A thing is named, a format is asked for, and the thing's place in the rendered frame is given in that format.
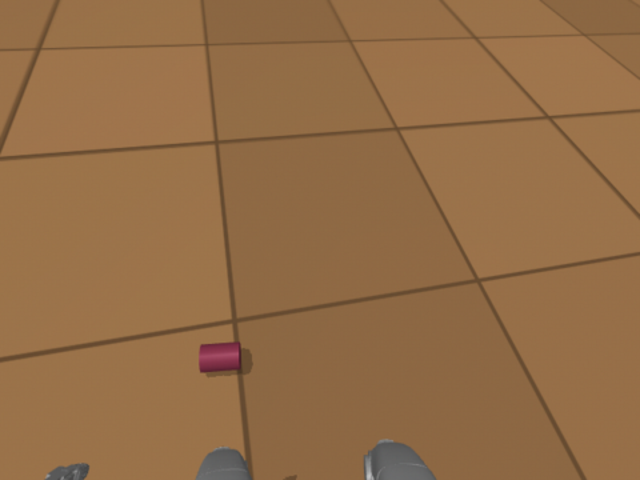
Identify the can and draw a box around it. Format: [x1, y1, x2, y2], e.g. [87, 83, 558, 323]
[199, 342, 241, 373]

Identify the left robot hand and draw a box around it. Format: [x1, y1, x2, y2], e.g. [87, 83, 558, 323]
[45, 463, 89, 480]

